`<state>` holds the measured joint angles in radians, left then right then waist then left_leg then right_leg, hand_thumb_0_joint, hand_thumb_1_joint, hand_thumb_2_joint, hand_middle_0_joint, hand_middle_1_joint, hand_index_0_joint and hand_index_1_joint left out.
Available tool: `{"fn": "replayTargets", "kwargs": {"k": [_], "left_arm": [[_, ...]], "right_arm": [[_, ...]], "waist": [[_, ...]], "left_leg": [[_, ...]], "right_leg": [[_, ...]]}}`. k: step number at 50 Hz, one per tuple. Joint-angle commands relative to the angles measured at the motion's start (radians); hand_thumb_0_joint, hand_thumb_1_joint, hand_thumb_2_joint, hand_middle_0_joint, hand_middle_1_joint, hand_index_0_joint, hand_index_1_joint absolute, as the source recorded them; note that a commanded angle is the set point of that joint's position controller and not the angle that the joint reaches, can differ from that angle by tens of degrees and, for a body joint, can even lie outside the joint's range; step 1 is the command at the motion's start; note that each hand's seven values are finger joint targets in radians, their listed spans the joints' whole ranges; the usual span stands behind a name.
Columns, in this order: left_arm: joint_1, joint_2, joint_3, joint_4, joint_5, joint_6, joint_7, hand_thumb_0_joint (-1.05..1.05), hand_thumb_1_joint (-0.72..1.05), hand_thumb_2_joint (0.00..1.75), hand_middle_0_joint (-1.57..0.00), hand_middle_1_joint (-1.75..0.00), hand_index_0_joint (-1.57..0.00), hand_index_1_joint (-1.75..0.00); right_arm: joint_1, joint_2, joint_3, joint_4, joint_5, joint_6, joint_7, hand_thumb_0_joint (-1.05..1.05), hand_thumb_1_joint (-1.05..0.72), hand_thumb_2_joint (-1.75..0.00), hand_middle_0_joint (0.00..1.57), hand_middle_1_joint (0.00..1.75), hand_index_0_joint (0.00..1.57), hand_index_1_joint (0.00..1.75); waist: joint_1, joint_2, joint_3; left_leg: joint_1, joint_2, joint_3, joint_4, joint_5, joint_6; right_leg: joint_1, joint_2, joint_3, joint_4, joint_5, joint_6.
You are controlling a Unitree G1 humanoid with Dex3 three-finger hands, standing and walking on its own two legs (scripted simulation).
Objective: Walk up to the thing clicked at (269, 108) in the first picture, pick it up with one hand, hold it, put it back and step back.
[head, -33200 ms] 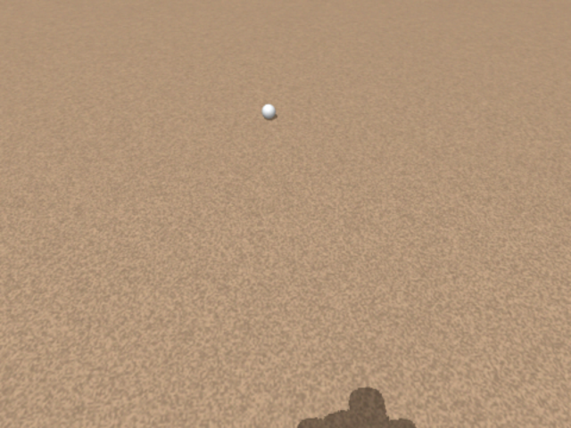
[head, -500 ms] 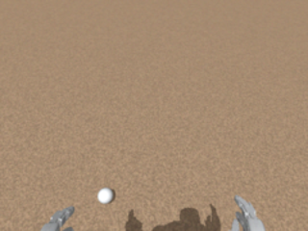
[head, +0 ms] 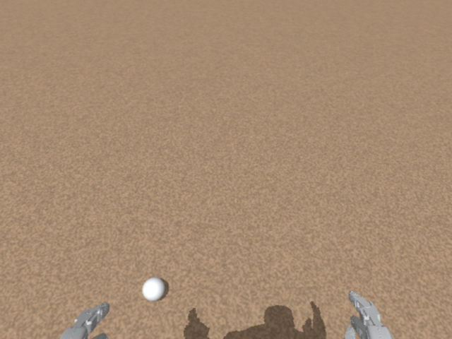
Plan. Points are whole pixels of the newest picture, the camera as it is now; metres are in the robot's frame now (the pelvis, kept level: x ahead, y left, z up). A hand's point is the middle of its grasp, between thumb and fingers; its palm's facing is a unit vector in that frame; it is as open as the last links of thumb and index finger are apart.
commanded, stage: home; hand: left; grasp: from above
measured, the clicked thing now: (153, 288) +0.51 +0.26 -0.67
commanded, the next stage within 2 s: stand in 1.06 s
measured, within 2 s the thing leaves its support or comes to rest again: neither
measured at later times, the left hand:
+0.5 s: hand out of the picture +0.16 +0.18 -0.05, palm faces +0.05 -0.98 -0.19, open 7.4 cm
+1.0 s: hand out of the picture +0.17 +0.18 -0.05, palm faces +0.05 -0.98 -0.19, open 7.4 cm
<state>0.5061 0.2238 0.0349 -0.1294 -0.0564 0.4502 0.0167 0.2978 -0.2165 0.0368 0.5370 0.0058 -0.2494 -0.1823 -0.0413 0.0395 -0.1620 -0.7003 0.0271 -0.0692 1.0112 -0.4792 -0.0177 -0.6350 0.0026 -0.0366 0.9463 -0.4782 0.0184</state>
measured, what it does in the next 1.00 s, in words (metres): stands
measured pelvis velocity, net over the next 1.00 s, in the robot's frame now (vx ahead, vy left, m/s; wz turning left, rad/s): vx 0.01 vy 0.00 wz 0.00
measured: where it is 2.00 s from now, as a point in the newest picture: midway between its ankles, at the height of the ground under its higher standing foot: outside the picture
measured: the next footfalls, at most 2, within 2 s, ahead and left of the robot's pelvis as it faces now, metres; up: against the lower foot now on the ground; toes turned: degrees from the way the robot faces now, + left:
none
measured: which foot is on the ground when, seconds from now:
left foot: down 0.00-1.00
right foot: down 0.00-1.00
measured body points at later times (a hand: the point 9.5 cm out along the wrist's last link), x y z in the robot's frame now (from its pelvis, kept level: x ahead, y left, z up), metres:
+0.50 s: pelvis +0.00 +0.00 +0.00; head +0.02 +0.01 +0.45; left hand +0.16 +0.23 -0.03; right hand +0.16 -0.25 -0.06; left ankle +0.02 +0.13 -0.68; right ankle +0.00 -0.14 -0.68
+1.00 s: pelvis +0.01 +0.00 +0.00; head +0.02 +0.01 +0.45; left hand +0.16 +0.23 -0.03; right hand +0.16 -0.25 -0.06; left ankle +0.02 +0.13 -0.68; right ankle +0.00 -0.14 -0.68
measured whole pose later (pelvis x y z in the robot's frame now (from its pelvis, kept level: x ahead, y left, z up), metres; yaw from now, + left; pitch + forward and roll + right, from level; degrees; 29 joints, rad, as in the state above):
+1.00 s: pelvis +0.01 +0.00 +0.00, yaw +0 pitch +10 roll -3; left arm 0.51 0.23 0.03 -0.13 -0.06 0.45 0.02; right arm 0.30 -0.22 0.03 0.54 0.01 -0.24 -0.18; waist -0.04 0.04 -0.17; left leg -0.70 0.03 -0.07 1.02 -0.49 -0.02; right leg -0.63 0.00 -0.04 0.95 -0.49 0.02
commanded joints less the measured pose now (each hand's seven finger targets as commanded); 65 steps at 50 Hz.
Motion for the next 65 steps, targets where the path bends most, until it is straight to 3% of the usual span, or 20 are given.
{"fn": "replayTargets", "kwargs": {"k": [1,12,18,19,21,27,32,38,40,41,45,46,49,50,57,58,59,60,62,65], "left_arm": [[-0.023,0.095,0.051,-0.198,0.007,-0.049,0.004,0.0,0.9,0.9,-0.2,-0.3,-0.2,-0.3],[-0.028,0.104,0.058,-0.184,0.009,-0.049,0.006,0.0,0.9,0.9,-0.2,-0.3,-0.2,-0.3],[-0.017,0.111,0.069,-0.185,0.01,-0.05,0.008,0.0,0.9,0.9,-0.2,-0.3,-0.2,-0.3],[-0.024,0.092,0.045,-0.189,0.009,-0.049,0.006,0.0,0.9,0.9,-0.2,-0.3,-0.2,-0.3],[-0.029,0.12,0.067,-0.192,0.008,-0.049,0.008,0.0,0.9,0.9,-0.2,-0.3,-0.2,-0.3],[-0.028,0.11,0.058,-0.194,0.007,-0.051,0.009,0.0,0.9,0.9,-0.2,-0.3,-0.2,-0.3],[-0.012,0.106,0.056,-0.198,0.004,-0.05,0.01,0.0,0.9,0.9,-0.2,-0.3,-0.2,-0.3],[-0.013,0.11,0.058,-0.198,0.005,-0.052,0.009,0.0,0.9,0.9,-0.2,-0.3,-0.2,-0.3],[-0.025,0.087,0.04,-0.2,0.003,-0.053,0.008,0.0,0.9,0.9,-0.2,-0.3,-0.2,-0.3],[-0.018,0.11,0.065,-0.192,0.001,-0.052,0.008,0.0,0.9,0.9,-0.2,-0.3,-0.2,-0.3],[0.002,0.118,0.07,-0.178,0.004,-0.049,0.008,0.0,0.9,0.9,-0.2,-0.3,-0.2,-0.3],[-0.029,0.099,0.044,-0.2,0.006,-0.05,0.006,0.0,0.9,0.9,-0.2,-0.3,-0.2,-0.3],[-0.015,0.113,0.065,-0.176,0.008,-0.048,0.009,0.0,0.9,0.9,-0.2,-0.3,-0.2,-0.3],[-0.009,0.115,0.067,-0.195,0.007,-0.048,0.009,0.0,0.9,0.9,-0.2,-0.3,-0.2,-0.3],[-0.024,0.101,0.049,-0.198,0.002,-0.051,0.008,0.0,0.9,0.9,-0.2,-0.3,-0.2,-0.3],[-0.301,0.198,0.058,0.152,0.119,-0.26,0.047,0.0,0.9,0.9,-0.2,-0.3,-0.2,-0.3],[-0.219,0.21,0.077,0.326,0.123,-0.327,0.043,0.0,0.9,0.9,-0.2,-0.3,-0.2,-0.3],[-0.215,0.22,0.072,0.365,0.121,-0.36,0.037,0.0,0.9,0.9,-0.2,-0.3,-0.2,-0.3],[-0.237,0.228,0.056,0.457,0.128,-0.398,0.029,0.0,0.9,0.9,-0.2,-0.3,-0.2,-0.3],[-0.289,0.216,0.059,0.588,0.108,-0.407,0.026,0.0,0.9,0.9,-0.2,-0.3,-0.2,-0.3]], "right_arm": [[-0.072,-0.124,-0.055,-0.158,-0.003,-0.059,-0.013,0.0,-0.9,-0.9,0.2,0.3,0.2,0.3],[-0.076,-0.129,-0.056,-0.158,-0.002,-0.055,-0.013,0.0,-0.9,-0.9,0.2,0.3,0.2,0.3],[-0.072,-0.127,-0.059,-0.156,-0.004,-0.053,-0.013,0.0,-0.9,-0.9,0.2,0.3,0.2,0.3],[-0.079,-0.123,-0.056,-0.162,-0.003,-0.054,-0.012,0.0,-0.9,-0.9,0.2,0.3,0.2,0.3],[-0.077,-0.132,-0.059,-0.159,-0.002,-0.054,-0.013,0.0,-0.9,-0.9,0.2,0.3,0.2,0.3],[-0.071,-0.133,-0.059,-0.154,-0.001,-0.051,-0.013,0.0,-0.9,-0.9,0.2,0.3,0.2,0.3],[-0.067,-0.127,-0.059,-0.158,-0.001,-0.049,-0.013,0.0,-0.9,-0.9,0.2,0.3,0.2,0.3],[-0.066,-0.133,-0.063,-0.157,-0.001,-0.046,-0.01,0.0,-0.9,-0.9,0.2,0.3,0.2,0.3],[-0.073,-0.124,-0.057,-0.168,0.0,-0.045,-0.01,0.0,-0.9,-0.9,0.2,0.3,0.2,0.3],[-0.06,-0.133,-0.064,-0.16,-0.001,-0.046,-0.011,0.0,-0.9,-0.9,0.2,0.3,0.2,0.3],[-0.058,-0.131,-0.063,-0.16,-0.001,-0.042,-0.011,0.0,-0.9,-0.9,0.2,0.3,0.2,0.3],[-0.069,-0.126,-0.06,-0.165,-0.001,-0.044,-0.01,0.0,-0.9,-0.9,0.2,0.3,0.2,0.3],[-0.071,-0.13,-0.062,-0.159,-0.002,-0.044,-0.012,0.0,-0.9,-0.9,0.2,0.3,0.2,0.3],[-0.068,-0.126,-0.061,-0.161,-0.003,-0.044,-0.011,0.0,-0.9,-0.9,0.2,0.3,0.2,0.3],[-0.079,-0.132,-0.063,-0.167,0.001,-0.044,-0.008,0.0,-0.9,-0.9,0.2,0.3,0.2,0.3],[-0.147,-0.234,-0.098,0.092,-0.119,0.067,0.051,0.0,-0.9,-0.9,0.2,0.3,0.2,0.3],[-0.152,-0.24,-0.116,0.087,-0.117,0.106,0.079,0.0,-0.9,-0.9,0.2,0.3,0.2,0.3],[-0.138,-0.253,-0.12,0.061,-0.126,0.126,0.094,0.0,-0.9,-0.9,0.2,0.3,0.2,0.3],[-0.129,-0.232,-0.117,0.115,-0.087,0.144,0.127,0.0,-0.9,-0.9,0.2,0.3,0.2,0.3],[-0.151,-0.213,-0.121,0.162,-0.053,0.161,0.157,0.0,-0.9,-0.9,0.2,0.3,0.2,0.3]], "waist": [[-0.001,0.012,-0.087],[-0.001,0.012,-0.043],[0.003,0.004,-0.074],[0.002,0.002,-0.064],[-0.002,0.009,-0.055],[-0.002,0.018,-0.048],[0.001,0.021,-0.081],[0.007,0.03,-0.075],[-0.001,0.013,-0.076],[-0.004,0.01,-0.093],[-0.003,-0.013,-0.096],[-0.008,0.006,-0.085],[-0.004,0.001,-0.061],[0.004,0.021,-0.083],[-0.003,0.031,-0.055],[0.084,-0.035,0.16],[0.075,-0.073,0.064],[0.053,-0.076,0.071],[0.061,-0.061,0.01],[0.072,-0.077,0.041]], "left_leg": [[0.12,-0.022,0.029,-0.158,0.201,0.026],[0.101,-0.021,0.03,-0.165,0.174,0.028],[0.105,-0.022,0.027,-0.158,0.193,0.028],[0.105,-0.023,0.03,-0.156,0.194,0.029],[0.099,-0.023,0.031,-0.161,0.171,0.03],[0.106,-0.017,0.024,-0.169,0.169,0.027],[0.116,-0.017,0.023,-0.154,0.234,0.026],[0.116,-0.013,0.012,-0.168,0.236,0.021],[0.115,-0.017,0.023,-0.154,0.232,0.025],[0.121,-0.018,0.023,-0.15,0.246,0.027],[0.12,-0.022,0.031,-0.136,0.267,0.031],[0.117,-0.023,0.034,-0.135,0.254,0.03],[0.104,-0.022,0.031,-0.154,0.193,0.031],[0.113,-0.021,0.026,-0.153,0.218,0.028],[0.105,-0.013,0.014,-0.18,0.156,0.025],[0.115,0.021,-0.018,-0.247,0.37,0.075],[0.196,0.009,0.014,-0.243,0.383,0.085],[0.212,0.001,-0.005,-0.24,0.36,0.088],[0.272,-0.004,-0.005,-0.258,0.367,0.081],[0.323,-0.01,-0.003,-0.297,0.318,0.072]], "right_leg": [[0.026,0.021,-0.028,-0.151,0.185,-0.015],[0.015,0.019,-0.027,-0.157,0.16,-0.015],[0.032,0.019,-0.028,-0.152,0.179,-0.015],[0.025,0.018,-0.027,-0.156,0.18,-0.014],[0.016,0.018,-0.025,-0.158,0.163,-0.013],[0.005,0.022,-0.031,-0.15,0.154,-0.017],[0.024,0.022,-0.031,-0.138,0.211,-0.018],[0.019,0.024,-0.035,-0.127,0.203,-0.022],[0.019,0.022,-0.03,-0.14,0.208,-0.018],[0.033,0.021,-0.029,-0.139,0.224,-0.017],[0.043,0.018,-0.022,-0.146,0.255,-0.011],[0.035,0.016,-0.02,-0.147,0.248,-0.012],[0.021,0.017,-0.024,-0.152,0.185,-0.013],[0.032,0.018,-0.028,-0.145,0.203,-0.016],[-0.002,0.026,-0.035,-0.14,0.143,-0.02],[0.206,-0.057,0.054,-0.183,0.19,-0.056],[0.23,-0.066,0.103,-0.198,0.204,-0.088],[0.193,-0.062,0.132,-0.225,0.207,-0.101],[0.294,-0.094,0.145,-0.216,0.321,-0.093],[0.277,-0.097,0.132,-0.284,0.257,-0.067]]}}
